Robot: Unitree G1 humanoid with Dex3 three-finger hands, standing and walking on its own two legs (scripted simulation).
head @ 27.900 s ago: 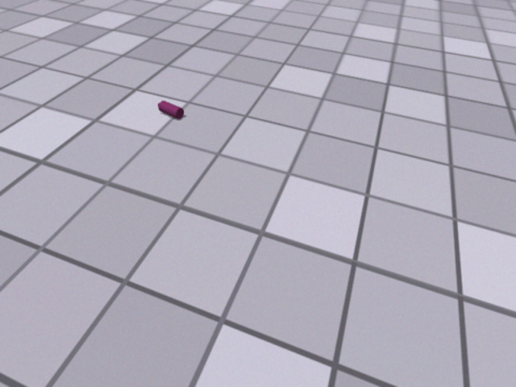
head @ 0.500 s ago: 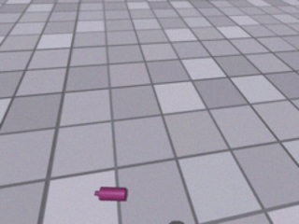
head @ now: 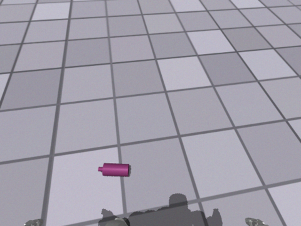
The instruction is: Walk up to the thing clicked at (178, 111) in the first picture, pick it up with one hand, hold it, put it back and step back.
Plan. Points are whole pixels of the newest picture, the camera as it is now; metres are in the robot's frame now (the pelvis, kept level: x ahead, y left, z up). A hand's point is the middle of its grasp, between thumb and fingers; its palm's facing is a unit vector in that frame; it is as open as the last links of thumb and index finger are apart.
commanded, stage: walk up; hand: left
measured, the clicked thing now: (113, 169) +0.51 +0.22 -0.72
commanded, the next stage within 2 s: none
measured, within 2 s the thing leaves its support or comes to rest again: neither
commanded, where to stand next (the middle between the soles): +0.11 -0.02 m, yaw -3 degrees
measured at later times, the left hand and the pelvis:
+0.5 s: hand out of the picture +0.06 +0.31 -0.15, palm faces +0.03 -0.94 -0.35, open 7.4 cm; pelvis -0.01 +0.03 +0.01, yaw +4 degrees
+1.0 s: hand out of the picture +0.11 +0.27 -0.15, palm faces +0.05 -0.91 -0.40, open 7.4 cm; pelvis -0.03 +0.00 -0.02, yaw +4 degrees
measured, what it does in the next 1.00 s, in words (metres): steps on the spot: left foot, then right foot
